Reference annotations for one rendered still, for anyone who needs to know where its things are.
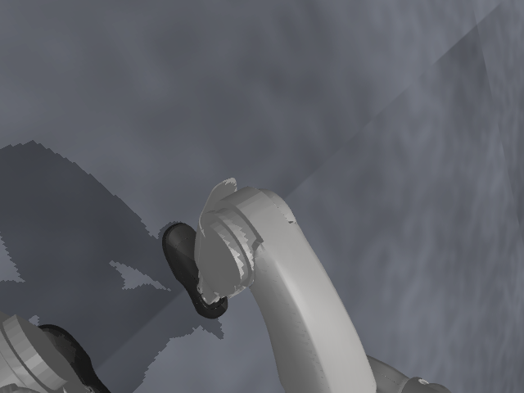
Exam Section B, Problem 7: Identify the right robot arm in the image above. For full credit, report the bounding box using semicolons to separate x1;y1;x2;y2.
401;377;452;393

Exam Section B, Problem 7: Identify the right robot hand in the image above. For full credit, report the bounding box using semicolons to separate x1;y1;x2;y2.
367;355;410;393

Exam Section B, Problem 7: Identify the left robot foot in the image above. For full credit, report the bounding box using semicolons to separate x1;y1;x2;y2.
38;324;111;393

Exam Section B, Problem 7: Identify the right robot foot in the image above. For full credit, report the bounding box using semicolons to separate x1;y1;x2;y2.
162;223;228;319

